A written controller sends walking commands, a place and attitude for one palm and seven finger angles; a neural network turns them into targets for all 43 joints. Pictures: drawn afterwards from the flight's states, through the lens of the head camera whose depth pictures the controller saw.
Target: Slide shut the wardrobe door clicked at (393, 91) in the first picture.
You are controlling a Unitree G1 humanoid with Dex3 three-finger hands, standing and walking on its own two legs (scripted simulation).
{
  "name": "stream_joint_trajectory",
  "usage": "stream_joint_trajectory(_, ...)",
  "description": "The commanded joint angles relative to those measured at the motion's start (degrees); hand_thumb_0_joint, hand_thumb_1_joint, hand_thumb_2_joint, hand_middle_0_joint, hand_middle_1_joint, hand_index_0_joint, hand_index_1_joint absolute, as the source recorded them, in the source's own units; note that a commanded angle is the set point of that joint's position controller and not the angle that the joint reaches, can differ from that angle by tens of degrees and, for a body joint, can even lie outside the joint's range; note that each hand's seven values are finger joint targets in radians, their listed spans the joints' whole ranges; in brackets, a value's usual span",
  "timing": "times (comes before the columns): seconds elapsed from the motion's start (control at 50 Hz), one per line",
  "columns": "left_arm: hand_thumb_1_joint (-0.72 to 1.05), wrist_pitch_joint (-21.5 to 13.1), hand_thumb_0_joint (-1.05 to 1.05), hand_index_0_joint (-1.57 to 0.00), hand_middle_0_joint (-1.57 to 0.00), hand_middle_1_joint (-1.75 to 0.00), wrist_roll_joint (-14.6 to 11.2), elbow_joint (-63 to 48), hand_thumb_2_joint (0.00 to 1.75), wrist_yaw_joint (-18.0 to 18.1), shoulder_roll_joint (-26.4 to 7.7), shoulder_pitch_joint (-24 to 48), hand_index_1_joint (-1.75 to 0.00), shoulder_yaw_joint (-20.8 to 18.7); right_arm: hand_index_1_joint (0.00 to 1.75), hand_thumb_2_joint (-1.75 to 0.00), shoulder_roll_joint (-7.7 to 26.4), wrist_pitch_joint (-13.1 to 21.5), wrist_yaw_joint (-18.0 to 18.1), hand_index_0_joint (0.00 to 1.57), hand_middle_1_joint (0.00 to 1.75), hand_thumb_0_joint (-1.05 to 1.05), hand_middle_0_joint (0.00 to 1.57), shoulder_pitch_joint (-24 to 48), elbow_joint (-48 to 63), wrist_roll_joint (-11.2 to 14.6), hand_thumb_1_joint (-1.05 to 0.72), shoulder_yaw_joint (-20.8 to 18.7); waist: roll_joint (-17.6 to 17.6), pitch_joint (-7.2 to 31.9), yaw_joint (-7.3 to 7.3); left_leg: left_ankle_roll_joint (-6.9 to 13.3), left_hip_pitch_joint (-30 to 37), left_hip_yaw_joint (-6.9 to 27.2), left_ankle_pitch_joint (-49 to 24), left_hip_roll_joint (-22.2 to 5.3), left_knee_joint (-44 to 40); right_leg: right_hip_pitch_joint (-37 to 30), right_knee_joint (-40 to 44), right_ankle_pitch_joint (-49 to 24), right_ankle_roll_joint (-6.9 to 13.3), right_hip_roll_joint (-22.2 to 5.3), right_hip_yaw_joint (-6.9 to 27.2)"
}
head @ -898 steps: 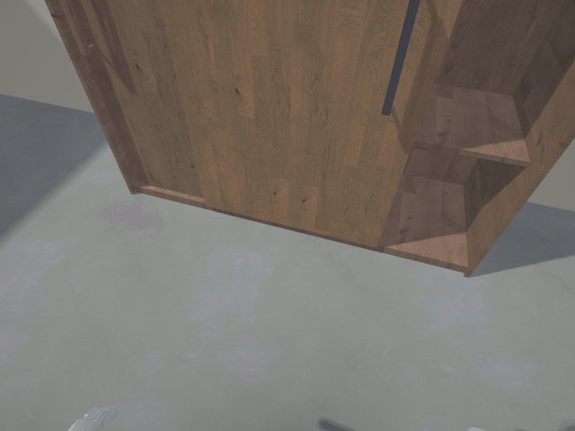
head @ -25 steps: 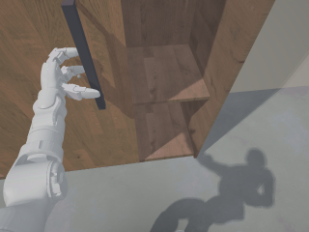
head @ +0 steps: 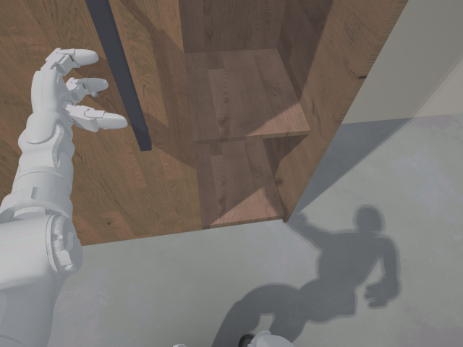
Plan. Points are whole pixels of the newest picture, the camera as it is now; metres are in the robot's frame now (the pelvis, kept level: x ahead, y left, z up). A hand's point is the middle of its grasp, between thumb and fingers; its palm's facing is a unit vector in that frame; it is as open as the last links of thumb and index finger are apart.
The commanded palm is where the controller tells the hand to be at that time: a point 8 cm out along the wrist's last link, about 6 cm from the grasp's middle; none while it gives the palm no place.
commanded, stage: slide the fingers in behind the handle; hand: left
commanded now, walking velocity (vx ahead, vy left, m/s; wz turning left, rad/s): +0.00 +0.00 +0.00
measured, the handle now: (126, 78) +0.55 +0.16 +0.13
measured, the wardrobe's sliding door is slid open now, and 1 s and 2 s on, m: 0.37 0.37 0.37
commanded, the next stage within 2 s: move the hooked fingers beside the handle in 0.80 s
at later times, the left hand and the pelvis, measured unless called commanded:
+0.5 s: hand (110, 99) +0.49 +0.17 +0.14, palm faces +0.09 -1.00 +0.00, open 14.0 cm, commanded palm +0.45 +0.22 +0.14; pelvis +0.02 +0.01 +0.01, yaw -1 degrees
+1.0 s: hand (117, 102) +0.48 +0.16 +0.14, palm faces +0.14 -0.99 -0.01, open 14.3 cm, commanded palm +0.45 +0.21 +0.14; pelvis +0.01 -0.01 +0.01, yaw +1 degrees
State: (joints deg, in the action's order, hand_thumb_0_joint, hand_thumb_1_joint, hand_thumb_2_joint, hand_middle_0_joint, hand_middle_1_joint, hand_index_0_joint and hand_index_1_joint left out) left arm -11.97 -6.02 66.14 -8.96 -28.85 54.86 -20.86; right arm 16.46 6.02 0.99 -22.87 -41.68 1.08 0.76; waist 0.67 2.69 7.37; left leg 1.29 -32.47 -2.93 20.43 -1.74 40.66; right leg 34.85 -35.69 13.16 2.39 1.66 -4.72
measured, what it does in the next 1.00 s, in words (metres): stands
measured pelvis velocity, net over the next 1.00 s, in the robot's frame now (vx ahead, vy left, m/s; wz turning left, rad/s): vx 0.01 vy -0.01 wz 0.01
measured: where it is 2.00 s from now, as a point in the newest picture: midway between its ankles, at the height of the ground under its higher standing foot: outside the picture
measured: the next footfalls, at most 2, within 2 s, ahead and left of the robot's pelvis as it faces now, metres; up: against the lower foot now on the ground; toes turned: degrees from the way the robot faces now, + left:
none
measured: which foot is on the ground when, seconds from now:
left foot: down 0.00-1.00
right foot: down 0.00-1.00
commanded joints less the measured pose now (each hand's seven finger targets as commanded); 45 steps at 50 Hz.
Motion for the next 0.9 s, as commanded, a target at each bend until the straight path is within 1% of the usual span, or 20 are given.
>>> stream_joint_trajectory(0.0,-0.50,-4.0,0.00,-0.30,-0.30,-1.20,-0.5,-12.8,0.30,0.9,-12.8,32.3,-1.20,-0.3,0.30,-0.90,9.0,2.1,0.3,0.20,0.30,0.00,0.20,-7.1,3.5,0.1,-0.90,-3.1,4.6,22.5,2.04,-0.4,7.5,5.3,-10.5,0.9,-5.1,-13.0,3.3,-8.9,-1.3,0.0,6.1)
stream_joint_trajectory(0.04,-0.50,-4.6,0.00,-0.30,-0.30,-1.20,-0.6,-14.7,0.30,1.1,-13.8,30.7,-1.20,-1.6,0.30,-0.90,9.2,2.1,0.2,0.20,0.30,0.00,0.20,-7.4,3.9,-0.1,-0.90,-3.3,5.7,24.9,0.91,-0.7,10.3,5.7,-13.8,0.8,-5.2,-12.7,2.6,-10.5,-1.0,0.3,5.2)
stream_joint_trajectory(0.06,-0.50,-4.7,0.00,-0.30,-0.30,-1.20,-1.1,-16.3,0.30,1.1,-10.6,29.5,-1.20,0.4,0.30,-0.90,8.8,2.2,-0.1,0.20,0.30,0.00,0.20,-7.1,4.4,-0.1,-0.90,-3.3,8.0,26.0,0.82,-0.9,12.8,5.8,-15.3,0.8,-5.1,-11.8,2.6,-10.8,-0.9,0.5,4.9)
stream_joint_trajectory(0.08,-0.50,-4.9,0.00,-0.30,-0.30,-1.20,-1.3,-17.3,0.30,1.1,-9.5,28.7,-1.20,1.0,0.30,-0.90,8.8,2.3,-0.3,0.20,0.30,0.00,0.20,-7.1,4.4,-0.2,-0.90,-3.4,8.1,26.0,0.59,-1.2,14.4,6.3,-16.6,0.5,-5.0,-10.6,2.4,-10.9,-0.8,0.8,4.3)
stream_joint_trajectory(0.16,-0.50,-4.4,0.00,-0.30,-0.30,-1.20,-2.0,-19.2,0.30,1.8,-9.6,24.3,-1.20,-0.5,0.30,-0.90,9.0,2.1,-0.6,0.20,0.30,0.00,0.20,-6.8,4.8,-0.1,-0.90,-3.7,4.1,25.2,-0.14,-1.2,13.9,6.3,-18.3,0.2,-5.4,-12.2,2.5,-12.1,-0.9,1.3,3.7)
stream_joint_trajectory(0.2,-0.50,-3.3,0.00,-0.30,-0.30,-1.20,-1.8,-20.0,0.30,2.0,-6.7,22.6,-1.20,1.6,0.30,-0.90,8.6,2.0,-0.8,0.20,0.30,0.00,0.20,-6.1,5.5,0.1,-0.90,-3.5,4.6,22.9,-0.45,-1.5,13.8,6.4,-18.6,0.2,-6.1,-11.5,2.7,-11.7,-0.8,1.3,3.1)
stream_joint_trajectory(0.28,-0.50,-0.9,0.00,-0.30,-0.30,-1.20,-1.2,-20.3,0.30,3.6,-5.3,20.2,-1.20,1.9,0.30,-0.90,8.3,1.6,-1.0,0.20,0.30,0.00,0.20,-5.5,5.8,0.3,-0.90,-3.6,3.6,19.8,-0.87,-1.6,13.1,6.1,-19.2,0.1,-6.7,-11.3,3.1,-11.6,-0.8,1.3,2.9)
stream_joint_trajectory(0.32,-0.50,-0.8,0.00,-0.30,-0.30,-1.20,-1.3,-24.3,0.30,4.6,-5.5,18.8,-1.20,0.9,0.30,-0.90,8.3,1.6,-1.1,0.20,0.30,0.00,0.20,-5.1,6.5,0.2,-0.90,-3.9,4.3,22.5,-1.98,-1.8,15.3,5.8,-23.0,0.2,-6.4,-13.0,3.0,-13.7,-0.7,1.4,3.1)
stream_joint_trajectory(0.36,-0.50,-1.2,0.00,-0.30,-0.30,-1.20,-1.6,-28.6,0.30,5.5,-3.6,18.8,-1.20,2.0,0.30,-0.90,7.7,1.7,-1.2,0.20,0.30,0.00,0.20,-4.7,6.7,0.1,-0.90,-3.9,5.2,24.8,-2.00,-2.6,18.3,6.1,-28.4,-0.2,-6.0,-13.5,2.8,-15.9,-0.9,1.5,2.8)
stream_joint_trajectory(0.4,-0.50,-1.3,0.00,-0.30,-0.30,-1.20,-1.5,-29.9,0.30,6.0,-1.6,18.4,-1.20,3.3,0.30,-0.90,7.3,1.8,-1.5,0.20,0.30,0.00,0.20,-4.4,6.2,0.1,-0.90,-4.0,4.3,23.9,-1.78,-2.9,18.8,5.9,-30.1,-0.3,-5.7,-13.5,3.1,-17.0,-1.0,1.6,2.8)
stream_joint_trajectory(0.46,-0.50,-0.7,0.00,-0.30,-0.30,-1.20,-1.1,-28.8,0.30,6.8,-2.5,18.1,-1.20,2.5,0.30,-0.90,7.4,1.4,-1.2,0.20,0.30,0.00,0.20,-4.0,5.6,0.2,-0.90,-4.1,1.7,22.1,-1.55,-2.1,16.4,5.4,-26.7,0.0,-6.3,-15.2,3.3,-17.1,-1.0,1.5,3.1)
stream_joint_trajectory(0.54,-0.50,0.5,0.00,-0.30,-0.30,-1.20,-0.5,-27.9,0.30,7.5,-1.9,18.3,-1.20,3.3,0.30,-0.90,6.9,1.1,-0.8,0.20,0.30,0.00,0.20,-2.7,5.7,0.3,-0.90,-3.8,3.4,20.9,-1.79,-1.7,15.1,4.8,-23.1,0.5,-7.2,-16.1,3.7,-16.3,-0.8,1.0,3.4)
stream_joint_trajectory(0.56,-0.50,0.8,0.00,-0.30,-0.30,-1.20,-0.4,-27.4,0.30,7.5,0.2,19.0,-1.20,5.0,0.30,-0.90,6.7,1.1,-0.8,0.20,0.30,0.00,0.20,-2.3,5.8,0.4,-0.90,-3.6,3.2,19.8,-1.21,-1.6,14.8,4.8,-21.3,0.7,-7.2,-15.5,3.8,-15.4,-0.8,1.0,3.3)
stream_joint_trajectory(0.58,-0.50,0.8,0.00,-0.30,-0.30,-1.20,-0.5,-27.0,0.30,7.7,-0.3,19.9,-1.20,4.5,0.30,-0.90,6.7,1.1,-0.7,0.20,0.30,0.00,0.20,-2.3,5.6,0.4,-0.90,-3.6,1.9,19.7,-1.16,-1.4,14.2,4.8,-20.1,0.8,-7.3,-16.0,4.0,-15.2,-0.8,0.9,3.4)
stream_joint_trajectory(0.64,-0.50,-0.2,0.00,-0.30,-0.30,-1.20,-0.9,-28.2,0.30,7.7,-0.9,21.3,-1.20,4.1,0.30,-0.90,6.7,1.3,-0.4,0.20,0.30,0.00,0.20,-1.9,5.6,0.3,-0.90,-3.7,3.0,22.6,-1.46,-1.2,15.2,4.6,-19.9,1.1,-7.0,-17.4,3.9,-16.1,-0.8,0.7,3.9)
stream_joint_trajectory(0.66,-0.50,-0.4,0.00,-0.30,-0.30,-1.20,-1.1,-28.1,0.30,7.5,-0.2,20.8,-1.20,4.5,0.30,-0.90,6.5,1.4,-0.4,0.20,0.30,0.00,0.20,-1.6,5.7,0.3,-0.90,-3.6,2.1,22.7,-1.24,-1.1,15.1,4.5,-20.4,1.1,-6.8,-18.1,3.9,-17.1,-0.8,0.7,4.0)
stream_joint_trajectory(0.72,-0.50,-1.3,0.00,-0.30,-0.30,-1.20,-1.2,-27.4,0.30,7.2,-1.9,19.6,-1.20,3.3,0.30,-0.90,6.7,1.3,-0.2,0.20,0.30,0.00,0.20,-1.4,5.7,0.3,-0.90,-3.4,0.0,23.4,-1.97,-0.8,13.1,4.1,-19.1,1.4,-7.1,-20.8,3.8,-17.8,-0.8,0.6,4.6)
stream_joint_trajectory(0.76,-0.50,-1.8,0.00,-0.30,-0.30,-1.20,-1.4,-28.5,0.30,6.7,1.6,21.1,-1.20,6.5,0.30,-0.90,6.2,1.7,-0.4,0.20,0.30,0.00,0.20,-0.7,5.9,0.6,-0.90,-3.4,2.0,22.7,-1.29,-0.8,14.0,4.1,-18.5,1.5,-7.0,-19.4,4.0,-17.4,-0.9,0.5,4.5)
stream_joint_trajectory(0.82,-0.50,-2.0,0.00,-0.30,-0.30,-1.20,-1.2,-27.1,0.30,6.8,-1.0,21.4,-1.20,4.8,0.30,-0.90,6.6,1.6,-0.2,0.20,0.30,0.00,0.20,-0.8,5.3,0.6,-0.90,-3.5,1.5,22.0,-1.31,-0.4,12.4,3.7,-16.6,1.7,-6.7,-20.3,4.4,-16.7,-0.9,0.3,5.4)
stream_joint_trajectory(0.88,-0.50,-2.0,0.00,-0.30,-0.30,-1.20,-1.7,-25.9,0.30,6.2,0.5,22.8,-1.20,6.2,0.30,-0.90,6.3,1.8,0.0,0.20,0.30,0.00,0.20,-0.3,5.2,0.8,-0.90,-3.3,0.5,21.1,-0.67,-0.2,10.7,3.4,-14.0,1.9,-6.9,-20.8,5.0,-15.4,-1.2,0.0,6.0)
